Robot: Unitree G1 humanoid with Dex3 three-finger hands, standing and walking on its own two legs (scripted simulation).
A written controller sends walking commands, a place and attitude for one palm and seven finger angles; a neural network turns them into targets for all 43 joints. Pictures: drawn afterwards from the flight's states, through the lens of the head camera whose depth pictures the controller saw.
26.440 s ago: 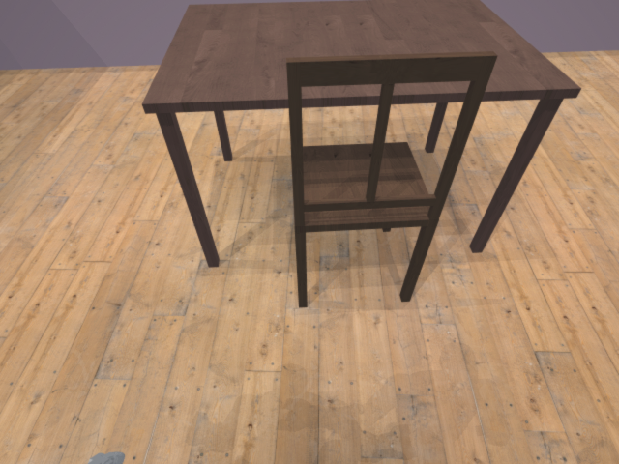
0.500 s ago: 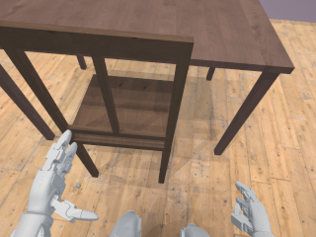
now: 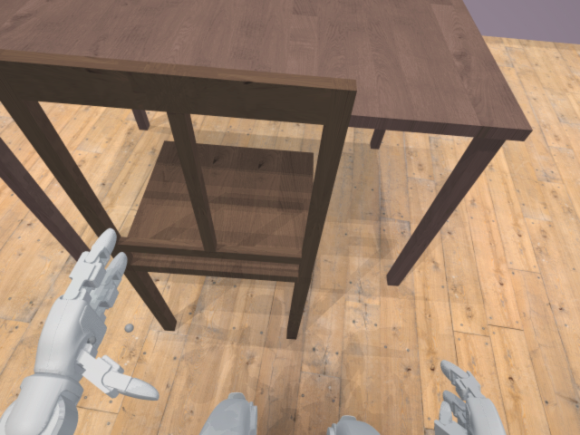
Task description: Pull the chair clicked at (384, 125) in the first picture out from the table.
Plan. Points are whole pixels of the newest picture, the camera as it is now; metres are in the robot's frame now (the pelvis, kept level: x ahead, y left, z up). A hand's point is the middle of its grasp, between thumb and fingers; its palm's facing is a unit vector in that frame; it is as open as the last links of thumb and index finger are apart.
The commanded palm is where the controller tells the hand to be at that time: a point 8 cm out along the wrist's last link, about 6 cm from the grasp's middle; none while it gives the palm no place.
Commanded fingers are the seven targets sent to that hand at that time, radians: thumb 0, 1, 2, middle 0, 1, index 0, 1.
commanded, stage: raise the hand toward the chair's back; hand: left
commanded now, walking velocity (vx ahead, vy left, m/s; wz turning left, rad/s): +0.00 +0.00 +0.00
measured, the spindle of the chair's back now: (198, 194) +0.47 +0.17 +0.02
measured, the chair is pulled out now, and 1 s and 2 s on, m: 0.00 0.00 0.00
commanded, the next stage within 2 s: aim the fingers beside a spindle in 0.32 s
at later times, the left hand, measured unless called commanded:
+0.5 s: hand (141, 330) +0.24 +0.19 +0.04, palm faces -0.01 -1.00 -0.05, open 16.9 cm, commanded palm +0.22 +0.24 +0.04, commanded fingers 0.00 -0.50 0.30 -0.06 -0.08 -0.06 -0.08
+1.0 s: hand (168, 310) +0.27 +0.17 +0.02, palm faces -0.04 -1.00 -0.04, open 16.9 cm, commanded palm +0.26 +0.23 +0.02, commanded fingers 0.00 -0.50 0.30 -0.06 -0.08 -0.06 -0.08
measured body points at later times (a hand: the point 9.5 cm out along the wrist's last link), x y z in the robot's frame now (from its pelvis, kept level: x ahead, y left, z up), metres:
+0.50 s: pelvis +0.00 -0.01 +0.00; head +0.06 +0.00 +0.44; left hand +0.24 +0.25 +0.05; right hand +0.18 -0.25 -0.08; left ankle +0.05 +0.09 -0.66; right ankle -0.01 -0.13 -0.66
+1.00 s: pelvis +0.00 -0.02 -0.01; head +0.08 -0.01 +0.43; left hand +0.27 +0.23 +0.03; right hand +0.16 -0.27 -0.10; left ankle +0.05 +0.09 -0.66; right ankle -0.01 -0.13 -0.66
